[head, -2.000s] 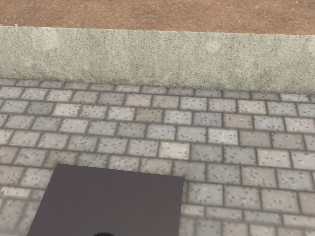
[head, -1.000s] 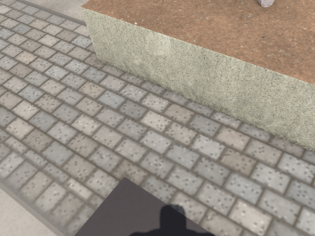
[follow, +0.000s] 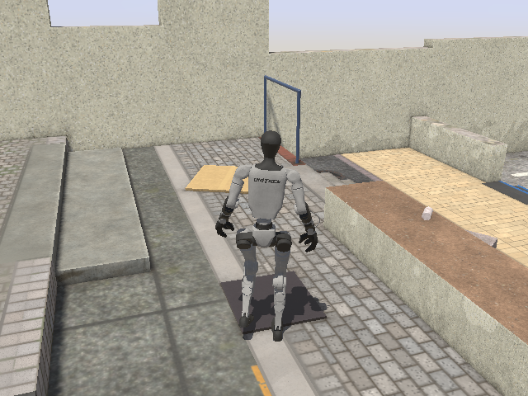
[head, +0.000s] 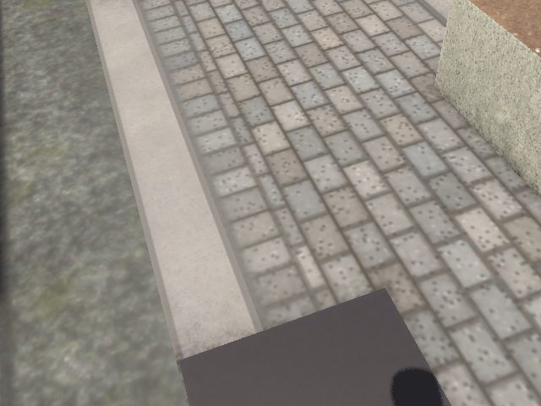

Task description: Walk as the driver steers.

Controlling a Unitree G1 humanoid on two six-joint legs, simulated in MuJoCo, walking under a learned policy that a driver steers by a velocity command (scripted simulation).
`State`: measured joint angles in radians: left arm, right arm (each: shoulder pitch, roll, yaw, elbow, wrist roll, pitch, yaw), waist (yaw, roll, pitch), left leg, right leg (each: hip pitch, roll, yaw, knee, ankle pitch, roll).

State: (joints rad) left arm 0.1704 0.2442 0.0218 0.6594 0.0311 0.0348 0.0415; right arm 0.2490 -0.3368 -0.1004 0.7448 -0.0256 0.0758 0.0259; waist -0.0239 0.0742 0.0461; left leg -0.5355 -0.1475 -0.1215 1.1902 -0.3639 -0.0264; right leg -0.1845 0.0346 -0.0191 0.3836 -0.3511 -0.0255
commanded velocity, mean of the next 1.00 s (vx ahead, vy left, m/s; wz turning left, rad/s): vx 0.41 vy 0.00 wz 0.16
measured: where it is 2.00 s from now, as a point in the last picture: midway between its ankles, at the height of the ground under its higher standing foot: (247, 274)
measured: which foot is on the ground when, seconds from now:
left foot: up 0.00-0.32, down 0.34-0.88, up 0.90-1.00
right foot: down 0.00-0.34, up 0.36-0.84, down 0.86-1.00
